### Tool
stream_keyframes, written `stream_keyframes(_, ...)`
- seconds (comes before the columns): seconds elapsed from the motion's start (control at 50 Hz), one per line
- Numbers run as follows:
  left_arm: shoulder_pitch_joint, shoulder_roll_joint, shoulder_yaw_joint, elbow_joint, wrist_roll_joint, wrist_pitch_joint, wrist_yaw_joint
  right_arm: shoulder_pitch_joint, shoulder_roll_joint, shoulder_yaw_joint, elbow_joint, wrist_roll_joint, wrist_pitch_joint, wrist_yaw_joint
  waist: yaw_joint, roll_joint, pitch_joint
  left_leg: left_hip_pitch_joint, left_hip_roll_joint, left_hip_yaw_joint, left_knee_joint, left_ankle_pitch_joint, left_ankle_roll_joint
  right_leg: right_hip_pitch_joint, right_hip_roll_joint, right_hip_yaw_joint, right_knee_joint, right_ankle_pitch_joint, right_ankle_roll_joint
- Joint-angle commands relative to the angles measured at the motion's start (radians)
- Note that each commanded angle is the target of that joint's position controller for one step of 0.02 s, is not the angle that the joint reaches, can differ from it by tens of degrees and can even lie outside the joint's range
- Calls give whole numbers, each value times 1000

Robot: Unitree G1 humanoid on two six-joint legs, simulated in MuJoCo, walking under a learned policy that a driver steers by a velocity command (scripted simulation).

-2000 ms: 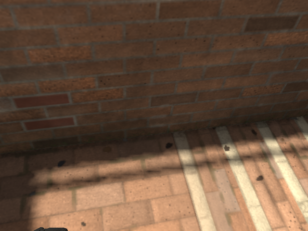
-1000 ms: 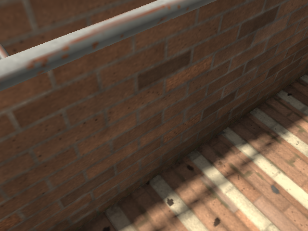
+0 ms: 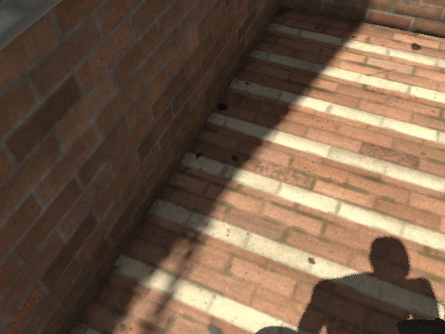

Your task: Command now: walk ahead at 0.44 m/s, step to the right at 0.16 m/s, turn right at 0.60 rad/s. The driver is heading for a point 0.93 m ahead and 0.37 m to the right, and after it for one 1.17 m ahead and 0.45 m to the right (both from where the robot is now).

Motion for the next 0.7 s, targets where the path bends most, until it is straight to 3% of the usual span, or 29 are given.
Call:
stream_keyframes(0.02, -7, 185, 54, -41, -7, -15, 19, -121, -123, -38, -80, 2, -19, 13, 1, -100, -23, 33, -37, -24, -191, 164, 7, 14, -239, 277, -146, 155, -150)
stream_keyframes(0.1, 37, 153, 46, 8, -8, -9, 22, -155, -129, -45, -93, 4, -24, 15, 10, -86, -10, 83, -63, -41, -279, 187, 28, 75, -227, 332, -89, 216, -114)
stream_keyframes(0.12, 38, 184, 54, 13, 2, -21, 36, -221, -118, -41, -114, -4, -27, 29, 37, -34, 21, -49, -45, -59, -253, 186, 19, 183, -338, 436, -141, 320, -104)
stream_keyframes(0.14, 38, 189, 58, 31, -6, -19, 48, -235, -124, -48, -125, -8, -28, 30, 27, -27, 32, -142, -31, -92, -297, 136, 27, 300, -330, 431, -70, 436, -78)
stream_keyframes(0.16, 29, 160, 52, 48, -12, -11, 59, -222, -125, -49, -130, -15, -31, 30, 13, -46, 20, -126, -48, -68, -342, 119, 32, 337, -298, 388, -21, 558, -52)
stream_keyframes(0.18, 2, 163, 56, 46, -10, -9, 66, -172, -143, -59, -107, -24, -35, 24, -8, -85, -17, 24, -81, -25, -387, 138, 52, 292, -240, 319, 39, 735, -10)
stream_keyframes(0.2, -24, 156, 55, 38, -4, -2, 68, -75, -150, -68, -90, -31, -36, 17, -55, -116, -119, 280, -96, -6, -376, 236, 72, 206, -187, 297, 134, 873, 19)
stream_keyframes(0.22, -96, 158, 50, 4, 2, -1, 63, 73, -175, -79, -64, -32, -30, 9, -144, -95, -224, 566, -11, -70, -346, 387, 119, 52, -152, 281, 300, 853, 53)
stream_keyframes(0.24, -54, 107, 34, -23, 9, -7, 59, 198, -234, -89, -48, -42, -10, -4, -162, 81, -350, 900, 224, -352, -338, 619, 253, -219, -14, 182, 658, 351, 147)
stream_keyframes(0.26, 46, 111, 20, -15, 26, -11, 51, 201, -175, -74, -43, -19, 8, -3, -114, 226, -399, 955, 423, -588, -365, 721, 352, -351, 47, 131, 845, -441, 170)
stream_keyframes(0.28, 46, 174, 37, 8, 16, -7, 42, 140, -135, -65, -57, 4, 27, -11, -96, 107, -276, 801, 417, -518, -387, 628, 320, -376, -41, 119, 900, -418, 177)
stream_keyframes(0.3, -19, 184, 43, -5, -2, 2, 41, 91, -110, -61, -64, 13, 37, -19, -84, 36, -163, 688, 361, -400, -402, 552, 271, -394, -90, 65, 896, -341, 181)
stream_keyframes(0.32, -52, 168, 42, -8, -6, 10, 44, 51, -87, -53, -56, 18, 41, -22, -71, -17, -70, 575, 311, -316, -432, 509, 242, -417, -119, 30, 841, -294, 185)
stream_keyframes(0.34, -69, 159, 46, -16, -1, 16, 45, 45, -75, -48, -59, 9, 37, -20, -63, -14, -64, 509, 281, -263, -455, 495, 229, -385, -144, 13, 799, -253, 187)
stream_keyframes(0.36, -69, 126, 43, -27, -14, 23, 43, 11, -104, -60, -54, -2, 44, -17, -40, 29, -41, 447, 232, -188, -487, 499, 221, -352, -152, -27, 751, -227, 189)
stream_keyframes(0.4, -82, 73, 30, -48, -21, 25, 42, 13, -131, -78, -33, -6, 50, -17, -43, 90, -56, 433, 214, -106, -517, 567, 239, -354, -171, -72, 659, -176, 192)
stream_keyframes(0.44, -132, 68, 24, -69, -12, 24, 37, 17, -139, -87, -18, -11, 55, -25, -59, 77, -96, 464, 224, -51, -525, 612, 248, -354, -199, -84, 575, -77, 187)
stream_keyframes(0.48, -168, 70, 23, -85, -11, 24, 32, 5, -146, -90, -6, 2, 61, -31, -67, 58, -115, 476, 225, 4, -536, 620, 239, -323, -209, -98, 491, 29, 177)
stream_keyframes(0.5, -187, 58, 18, -92, -10, 20, 28, 12, -161, -97, 7, -1, 64, -32, -70, 57, -107, 463, 229, 24, -555, 585, 236, -305, -212, -106, 441, 62, 168)
stream_keyframes(0.52, -205, 71, 22, -104, -1, 19, 24, 29, -172, -97, 18, -2, 64, -28, -76, 55, -111, 462, 239, 41, -550, 568, 232, -279, -205, -121, 422, 81, 158)
stream_keyframes(0.6, -278, 95, 35, -153, 14, 21, -1, 43, -203, -109, 40, 31, 83, -21, -81, 44, -94, 533, 275, 56, -508, 501, 203, -292, -201, -130, 312, 36, 125)
stream_keyframes(0.64, -295, 92, 39, -170, 1, 34, -11, 38, -212, -115, 42, 51, 88, -13, -78, 66, -92, 584, 275, 68, -453, 539, 182, -268, -181, -154, 229, 10, 101)
stream_keyframes(0.68, -249, 102, 52, -167, -4, 40, -11, 30, -207, -118, 51, 75, 89, -11, -39, 65, -100, 584, 231, 130, -336, 591, 120, -147, -142, -193, 41, 113, 57)
stream_keyframes(0.7, -180, 152, 73, -154, 6, 39, -4, 80, -171, -107, 63, 64, 89, -10, -18, 17, -150, 508, 166, 177, -174, 545, 68, 20, -140, -156, -33, 289, 18)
